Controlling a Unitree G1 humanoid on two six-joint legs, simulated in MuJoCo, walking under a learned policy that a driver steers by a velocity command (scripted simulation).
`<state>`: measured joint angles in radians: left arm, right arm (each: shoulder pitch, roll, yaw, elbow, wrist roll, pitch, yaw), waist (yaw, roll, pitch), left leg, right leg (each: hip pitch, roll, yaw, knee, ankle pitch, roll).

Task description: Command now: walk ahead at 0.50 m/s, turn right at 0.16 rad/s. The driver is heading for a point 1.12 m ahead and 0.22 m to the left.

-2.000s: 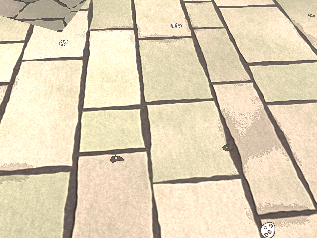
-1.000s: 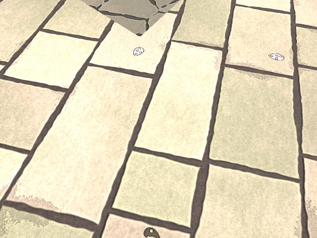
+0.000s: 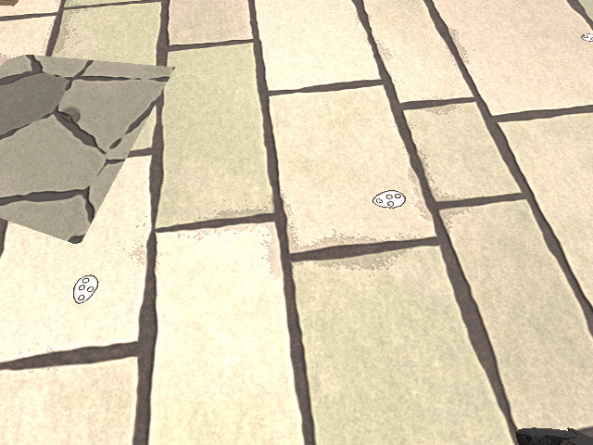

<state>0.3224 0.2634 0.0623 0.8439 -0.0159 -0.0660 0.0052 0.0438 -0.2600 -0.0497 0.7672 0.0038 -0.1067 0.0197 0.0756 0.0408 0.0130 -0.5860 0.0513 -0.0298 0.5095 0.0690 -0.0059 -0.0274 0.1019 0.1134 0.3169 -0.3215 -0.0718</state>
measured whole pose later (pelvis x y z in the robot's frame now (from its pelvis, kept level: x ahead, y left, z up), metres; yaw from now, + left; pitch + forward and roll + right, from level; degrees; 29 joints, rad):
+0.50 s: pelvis +0.28 +0.03 +0.00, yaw +8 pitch +3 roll +1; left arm 0.01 0.26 0.04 0.71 -0.01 -0.10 -0.02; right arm 0.40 -0.27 -0.06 0.84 0.03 -0.05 -0.01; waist -0.10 -0.03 0.01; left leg -0.08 -0.08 -0.13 0.35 -0.30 0.04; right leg -0.54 -0.02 0.09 0.49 0.01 0.03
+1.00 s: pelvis +0.54 +0.08 -0.01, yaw +26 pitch +2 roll -2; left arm 0.35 0.30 0.08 0.88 -0.02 -0.08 -0.01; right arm 0.08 -0.27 -0.05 0.62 0.02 -0.03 0.04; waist 0.10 0.04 0.03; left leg -0.61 0.07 -0.01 0.63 -0.09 0.05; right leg 0.07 -0.02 -0.20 0.25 -0.35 0.05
